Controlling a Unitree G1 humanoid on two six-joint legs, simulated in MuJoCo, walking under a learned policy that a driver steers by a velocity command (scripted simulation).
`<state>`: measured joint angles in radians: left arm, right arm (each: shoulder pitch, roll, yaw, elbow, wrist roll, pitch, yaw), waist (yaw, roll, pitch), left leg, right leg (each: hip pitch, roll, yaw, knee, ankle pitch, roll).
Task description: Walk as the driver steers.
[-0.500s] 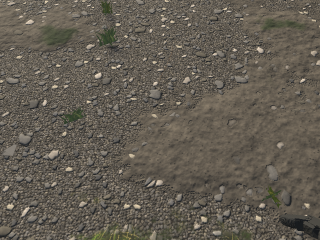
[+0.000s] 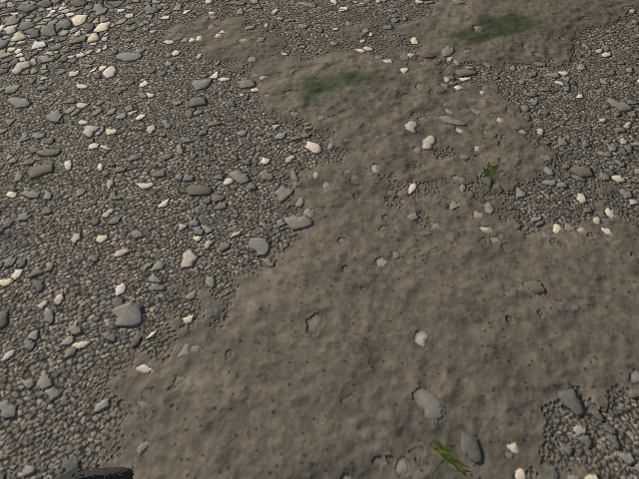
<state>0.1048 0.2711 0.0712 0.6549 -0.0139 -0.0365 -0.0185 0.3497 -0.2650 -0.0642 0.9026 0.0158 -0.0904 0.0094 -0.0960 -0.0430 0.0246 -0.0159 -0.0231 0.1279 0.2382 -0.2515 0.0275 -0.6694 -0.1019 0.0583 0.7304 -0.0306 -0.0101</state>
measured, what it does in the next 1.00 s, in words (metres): walks ahead, turning left: right foot, then left foot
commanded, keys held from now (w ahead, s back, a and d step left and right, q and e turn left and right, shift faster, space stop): w+q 1.00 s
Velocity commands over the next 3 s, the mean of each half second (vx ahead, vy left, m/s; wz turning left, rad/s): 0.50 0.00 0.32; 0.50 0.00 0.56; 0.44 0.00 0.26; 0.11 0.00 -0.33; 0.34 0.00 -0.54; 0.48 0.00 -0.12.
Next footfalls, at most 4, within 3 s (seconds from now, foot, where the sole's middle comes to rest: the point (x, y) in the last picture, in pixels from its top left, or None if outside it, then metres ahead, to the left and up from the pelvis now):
0.14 right None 0.25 -0.14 -0.78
0.64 left None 0.46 0.18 -0.78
1.14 right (232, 339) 0.81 0.14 -0.78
1.60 left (96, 337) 0.84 0.46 -0.78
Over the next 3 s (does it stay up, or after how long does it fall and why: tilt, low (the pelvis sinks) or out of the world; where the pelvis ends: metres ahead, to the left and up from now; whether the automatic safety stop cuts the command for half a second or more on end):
stays up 1.25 0.36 -0.02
